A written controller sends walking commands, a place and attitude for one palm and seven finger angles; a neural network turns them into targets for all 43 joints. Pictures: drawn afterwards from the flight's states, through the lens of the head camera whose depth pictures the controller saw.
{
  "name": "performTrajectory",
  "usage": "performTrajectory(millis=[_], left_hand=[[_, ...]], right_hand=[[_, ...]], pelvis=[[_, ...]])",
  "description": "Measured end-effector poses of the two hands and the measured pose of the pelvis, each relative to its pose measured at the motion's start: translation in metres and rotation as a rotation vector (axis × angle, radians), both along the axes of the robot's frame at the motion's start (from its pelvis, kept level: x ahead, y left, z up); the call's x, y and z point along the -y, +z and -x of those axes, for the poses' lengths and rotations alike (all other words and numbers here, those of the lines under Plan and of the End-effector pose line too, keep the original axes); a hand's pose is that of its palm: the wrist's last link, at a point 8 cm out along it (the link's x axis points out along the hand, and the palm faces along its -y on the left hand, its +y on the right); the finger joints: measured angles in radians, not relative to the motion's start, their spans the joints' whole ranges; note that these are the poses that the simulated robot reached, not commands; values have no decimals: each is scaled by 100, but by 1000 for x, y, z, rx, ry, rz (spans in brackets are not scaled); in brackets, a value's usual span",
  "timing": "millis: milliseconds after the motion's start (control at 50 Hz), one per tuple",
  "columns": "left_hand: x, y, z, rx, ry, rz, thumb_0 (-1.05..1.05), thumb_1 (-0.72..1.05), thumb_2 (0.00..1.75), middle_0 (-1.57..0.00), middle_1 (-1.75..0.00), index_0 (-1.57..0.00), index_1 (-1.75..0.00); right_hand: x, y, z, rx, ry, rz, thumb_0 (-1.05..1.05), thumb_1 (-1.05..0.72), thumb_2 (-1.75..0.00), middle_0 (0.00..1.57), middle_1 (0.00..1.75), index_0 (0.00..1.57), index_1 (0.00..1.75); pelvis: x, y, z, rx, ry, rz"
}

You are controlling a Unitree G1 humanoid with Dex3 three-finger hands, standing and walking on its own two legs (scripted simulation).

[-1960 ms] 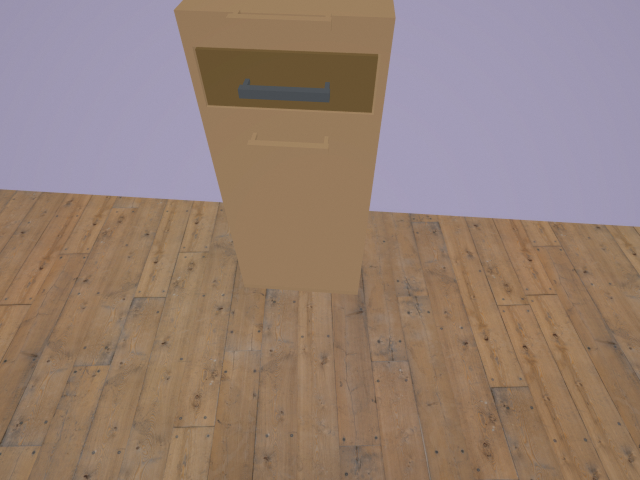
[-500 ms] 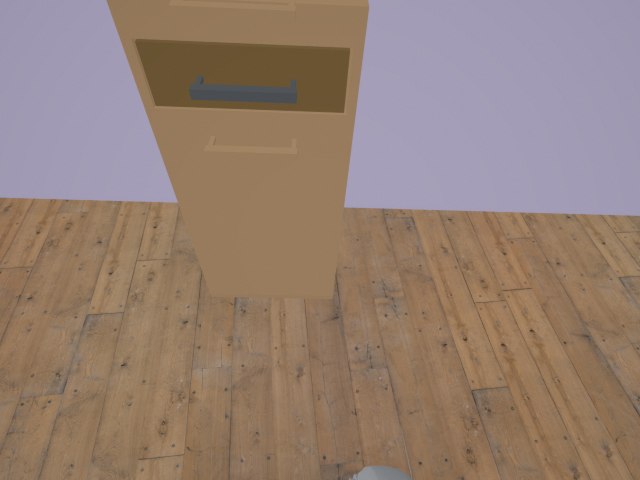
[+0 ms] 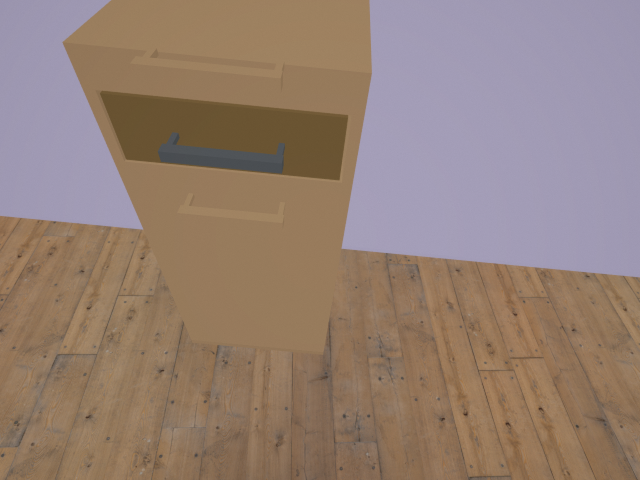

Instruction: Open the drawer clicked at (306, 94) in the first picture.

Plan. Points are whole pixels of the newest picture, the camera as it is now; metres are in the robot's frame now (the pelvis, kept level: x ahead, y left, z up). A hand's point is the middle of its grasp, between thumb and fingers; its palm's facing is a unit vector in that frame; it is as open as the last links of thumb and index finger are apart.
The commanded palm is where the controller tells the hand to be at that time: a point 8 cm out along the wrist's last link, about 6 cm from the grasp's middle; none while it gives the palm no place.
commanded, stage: come to a stop and stand still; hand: left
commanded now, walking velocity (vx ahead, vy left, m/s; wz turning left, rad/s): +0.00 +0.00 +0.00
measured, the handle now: (225, 151) +0.58 +0.21 +0.07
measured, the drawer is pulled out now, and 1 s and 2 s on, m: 0.00 0.00 0.00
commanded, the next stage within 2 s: look again from close up in 1.22 s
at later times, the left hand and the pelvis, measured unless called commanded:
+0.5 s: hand out of the picture +0.11 +0.19 -0.17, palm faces +0.06 -0.97 -0.25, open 7.4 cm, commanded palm none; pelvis +0.07 -0.01 +0.00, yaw +1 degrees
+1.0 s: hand out of the picture +0.08 +0.14 -0.16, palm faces +0.01 -0.97 -0.23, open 7.3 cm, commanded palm none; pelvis +0.04 -0.04 +0.00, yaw +0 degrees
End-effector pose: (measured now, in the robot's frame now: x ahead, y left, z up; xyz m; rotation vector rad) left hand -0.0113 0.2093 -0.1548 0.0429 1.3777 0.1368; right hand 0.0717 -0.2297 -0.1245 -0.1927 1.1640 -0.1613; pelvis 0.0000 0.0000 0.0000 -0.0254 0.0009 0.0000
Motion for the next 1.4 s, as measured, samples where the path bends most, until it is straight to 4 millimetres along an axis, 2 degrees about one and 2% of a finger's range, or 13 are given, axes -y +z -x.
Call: performTrajectory(millis=[40, 100, 200, 320, 420, 580, 700, 760, 860, 960, 1140, 1300, 1400], left_hand=[[1, -6, -7, -23, 9, 12, 1, 93, 90, -20, -30, -20, -30], [4, -3, -27, -45, 5, 1, 1, 92, 90, -20, -29, -20, -30], [-2, 9, -59, -34, 1, -73, 2, 94, 90, -20, -30, -20, -30], [-12, 19, -88, -13, 4, -153, 1, 93, 90, -20, -30, -20, -30], [-16, 24, -105, 5, -6, -165, 1, 91, 90, -19, -29, -20, -30], [-32, 6, -124, 44, -15, -129, 0, 91, 90, -20, -30, -20, -30], [-29, 16, -134, 86, -29, -124, 0, 91, 90, -19, -29, -20, -30], [-21, 22, -133, 107, -49, -125, 0, 91, 90, -19, -29, -20, -30], [-2, 23, -118, 115, -81, -148, 0, 91, 90, -19, -29, -20, -30], [18, 23, -96, 77, -89, -125, 0, 91, 90, -19, -29, -20, -30], [32, 19, -64, 31, -48, -99, 0, 93, 90, -20, -30, -20, -30], [46, 15, -34, -54, -23, -58, 0, 92, 90, -20, -29, -20, -30], [48, 13, -24, -55, -43, -54, 0, 91, 90, -20, -30, -20, -30]], right_hand=[[-7, -4, -24, 30, 14, -4, 0, -91, -90, 19, 30, 19, 29], [-17, -6, -41, 22, 20, -23, -1, -91, -90, 19, 30, 19, 29], [-2, -15, -57, -41, 0, -25, -3, -95, -90, 20, 30, 20, 29], [24, -28, -56, -153, -27, -30, -1, -93, -90, 20, 30, 20, 29], [34, -18, -56, -202, -36, -2, 0, -92, -90, 20, 30, 19, 29], [24, -11, -59, -148, -22, 41, 0, -91, -90, 20, 30, 19, 29], [10, -7, -39, -151, -5, 21, 0, -90, -90, 20, 30, 19, 29], [11, -11, -26, -158, -15, -2, 0, -91, -90, 20, 30, 20, 29], [29, -25, 0, -167, -66, -46, 0, -92, -90, 20, 30, 20, 29], [41, -25, 27, -201, -92, -55, 0, -91, -90, 20, 30, 20, 29], [45, -19, 70, -300, -91, -51, 0, -91, -90, 20, 30, 19, 29], [35, -17, 82, -340, -91, -63, 0, -90, -90, 20, 30, 19, 29], [27, -21, 65, -285, -75, -70, 0, -90, -90, 20, 30, 19, 29]], pelvis=[[-2, -5, -16, 4, -4, -10], [0, -2, -35, 8, -5, -29], [9, 0, -57, 9, 7, -48], [22, -3, -71, 0, 27, -49], [21, 4, -72, 0, 19, -63], [3, -3, -71, 8, 17, -33], [6, 4, -60, 8, 13, -18], [12, 6, -52, 6, 6, -17], [30, -1, -42, 13, -9, -42], [39, 2, -39, 31, 8, -31], [51, 6, -33, 47, 12, -26], [51, 7, -35, 37, 12, -22], [41, 4, -34, 30, -2, -2]])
